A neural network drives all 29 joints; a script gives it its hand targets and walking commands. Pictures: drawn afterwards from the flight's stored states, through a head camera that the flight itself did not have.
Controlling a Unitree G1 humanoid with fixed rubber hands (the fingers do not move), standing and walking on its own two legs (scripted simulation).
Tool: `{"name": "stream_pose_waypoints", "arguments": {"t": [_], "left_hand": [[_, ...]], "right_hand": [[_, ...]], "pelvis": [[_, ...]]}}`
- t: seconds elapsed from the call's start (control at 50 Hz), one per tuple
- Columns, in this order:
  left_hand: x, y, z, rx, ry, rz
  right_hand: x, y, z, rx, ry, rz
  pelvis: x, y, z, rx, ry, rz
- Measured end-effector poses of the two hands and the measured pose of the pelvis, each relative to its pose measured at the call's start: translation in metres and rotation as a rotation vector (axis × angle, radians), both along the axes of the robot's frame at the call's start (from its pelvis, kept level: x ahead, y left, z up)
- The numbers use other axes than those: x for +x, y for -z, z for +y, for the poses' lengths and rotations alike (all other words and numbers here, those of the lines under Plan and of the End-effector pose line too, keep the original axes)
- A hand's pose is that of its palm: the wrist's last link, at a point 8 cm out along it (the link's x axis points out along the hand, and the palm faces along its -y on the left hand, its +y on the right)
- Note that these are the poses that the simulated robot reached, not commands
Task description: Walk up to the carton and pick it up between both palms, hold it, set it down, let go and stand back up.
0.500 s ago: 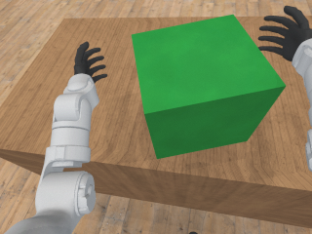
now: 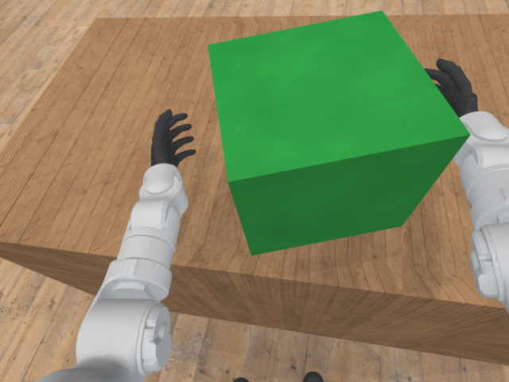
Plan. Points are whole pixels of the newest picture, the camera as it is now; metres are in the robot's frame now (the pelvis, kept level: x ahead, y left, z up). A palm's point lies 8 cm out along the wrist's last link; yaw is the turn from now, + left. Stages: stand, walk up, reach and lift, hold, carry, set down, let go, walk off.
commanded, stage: reach and lift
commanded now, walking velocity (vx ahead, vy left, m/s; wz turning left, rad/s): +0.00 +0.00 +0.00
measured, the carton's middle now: (311, 142) +0.49 +0.00 +0.05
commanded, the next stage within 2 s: none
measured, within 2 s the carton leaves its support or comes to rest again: neither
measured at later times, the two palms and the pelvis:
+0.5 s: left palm (184, 156) +0.41 +0.19 +0.09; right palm (434, 110) +0.52 -0.17 +0.11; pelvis +0.00 +0.00 +0.00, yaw +0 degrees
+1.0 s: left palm (174, 166) +0.39 +0.20 +0.09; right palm (424, 121) +0.49 -0.16 +0.11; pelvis +0.00 +0.00 +0.01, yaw +0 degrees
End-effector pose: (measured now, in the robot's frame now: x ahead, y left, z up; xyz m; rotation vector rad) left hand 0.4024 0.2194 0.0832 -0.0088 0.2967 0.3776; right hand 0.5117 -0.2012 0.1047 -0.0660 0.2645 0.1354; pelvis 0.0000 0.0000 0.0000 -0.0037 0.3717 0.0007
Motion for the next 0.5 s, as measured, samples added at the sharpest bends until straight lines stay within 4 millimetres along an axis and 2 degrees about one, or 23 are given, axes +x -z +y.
{"name": "stream_pose_waypoints", "arguments": {"t": [0.16,0.3,0.42,0.5], "left_hand": [[0.003,-0.002,0.004,0.016,-0.005,-0.006],[0.005,-0.005,-0.002,0.005,0.005,-0.036],[0.008,-0.001,-0.015,-0.012,0.02,-0.039],[0.011,-0.006,-0.029,-0.013,0.031,-0.071]], "right_hand": [[0.006,0.001,0.002,0.01,-0.002,0.007],[0.008,-0.002,0.006,0.01,-0.014,-0.022],[0.006,0.0,0.018,0.009,-0.032,-0.012],[0.004,-0.002,0.03,0.021,-0.04,-0.033]], "pelvis": [[0.001,0.001,-0.001,-0.001,0.004,0.007],[0.003,0.001,-0.002,-0.002,0.002,0.012],[0.003,0.0,-0.003,0.003,0.005,0.007],[0.004,-0.002,-0.003,0.001,0.003,0.0]]}}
